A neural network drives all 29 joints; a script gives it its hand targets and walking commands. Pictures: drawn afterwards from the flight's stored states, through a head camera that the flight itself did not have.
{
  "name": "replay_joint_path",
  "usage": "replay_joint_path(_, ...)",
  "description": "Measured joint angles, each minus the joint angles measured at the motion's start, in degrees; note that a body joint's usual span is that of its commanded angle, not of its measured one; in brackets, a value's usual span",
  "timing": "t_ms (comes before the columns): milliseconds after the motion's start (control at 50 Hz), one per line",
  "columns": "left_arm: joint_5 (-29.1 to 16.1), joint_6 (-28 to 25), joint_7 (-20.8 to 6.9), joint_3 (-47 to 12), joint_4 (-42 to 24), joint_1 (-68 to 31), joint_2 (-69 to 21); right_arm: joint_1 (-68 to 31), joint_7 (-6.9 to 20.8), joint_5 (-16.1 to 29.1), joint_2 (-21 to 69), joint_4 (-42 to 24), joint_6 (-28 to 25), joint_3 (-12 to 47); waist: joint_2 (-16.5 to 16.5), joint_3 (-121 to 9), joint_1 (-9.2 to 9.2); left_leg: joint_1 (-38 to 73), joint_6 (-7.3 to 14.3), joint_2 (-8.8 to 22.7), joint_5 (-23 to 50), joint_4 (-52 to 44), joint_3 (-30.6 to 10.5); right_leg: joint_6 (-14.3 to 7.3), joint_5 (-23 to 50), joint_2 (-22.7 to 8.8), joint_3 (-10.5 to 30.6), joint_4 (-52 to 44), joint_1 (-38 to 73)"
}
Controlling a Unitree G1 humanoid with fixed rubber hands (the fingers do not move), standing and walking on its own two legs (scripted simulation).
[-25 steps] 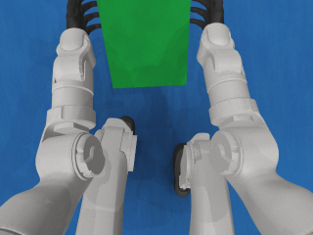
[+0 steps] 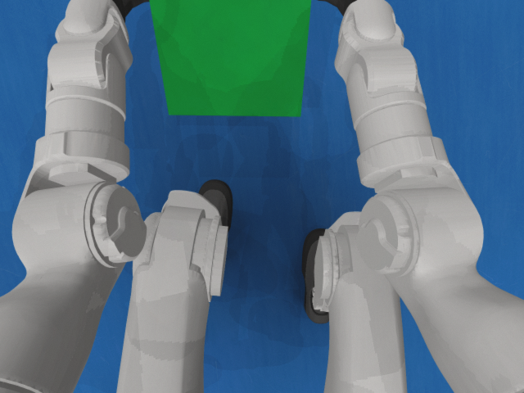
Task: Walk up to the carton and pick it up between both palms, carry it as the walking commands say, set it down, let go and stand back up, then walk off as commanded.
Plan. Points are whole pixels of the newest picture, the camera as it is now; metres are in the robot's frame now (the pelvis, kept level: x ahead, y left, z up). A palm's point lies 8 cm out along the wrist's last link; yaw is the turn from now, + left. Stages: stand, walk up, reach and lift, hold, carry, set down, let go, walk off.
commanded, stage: set down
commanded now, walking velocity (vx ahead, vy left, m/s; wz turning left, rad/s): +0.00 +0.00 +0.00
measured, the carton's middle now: (236, 19) +0.55 +0.13 -0.26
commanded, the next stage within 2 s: none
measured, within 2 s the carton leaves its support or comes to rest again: rests again in 1.96 s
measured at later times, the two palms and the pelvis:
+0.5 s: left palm out of the picture +0.52 +0.26 -0.15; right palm out of the picture +0.56 -0.02 -0.16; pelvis +0.00 +0.00 -0.01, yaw +0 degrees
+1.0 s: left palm out of the picture +0.53 +0.26 -0.16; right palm out of the picture +0.57 -0.02 -0.17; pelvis +0.01 +0.00 +0.00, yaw +0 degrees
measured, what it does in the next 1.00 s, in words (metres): stands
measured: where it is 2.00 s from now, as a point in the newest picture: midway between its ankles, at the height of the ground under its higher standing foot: (265, 267)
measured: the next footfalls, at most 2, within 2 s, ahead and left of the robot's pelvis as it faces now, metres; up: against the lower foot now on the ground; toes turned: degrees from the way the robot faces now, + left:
none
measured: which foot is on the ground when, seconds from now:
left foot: down 0.00-1.00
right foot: down 0.00-1.00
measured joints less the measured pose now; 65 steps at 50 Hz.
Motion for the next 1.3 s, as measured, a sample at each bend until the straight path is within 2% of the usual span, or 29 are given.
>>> replay_joint_path(520, 1.7, -2.2, -3.1, 3.5, 2.3, -1.8, 1.1, -2.0, 2.8, -4.8, 0.7, 0.4, -1.1, -3.0, 0.4, 1.6, 0.03, 0.0, -0.2, 0.5, -0.4, 1.0, 0.3, -0.1, -0.1, 0.7, 0.4, 1.3, -0.5)
replay_joint_path(1300, 1.8, -5.9, -5.5, 7.5, 3.7, -2.3, 1.8, -3.0, 4.7, -7.2, 1.2, 0.4, -4.6, -3.6, 2.3, 1.3, -0.02, -1.4, -0.2, 0.7, -2.7, 2.0, 0.7, 0.0, -2.2, 1.0, 0.9, 2.0, -1.6)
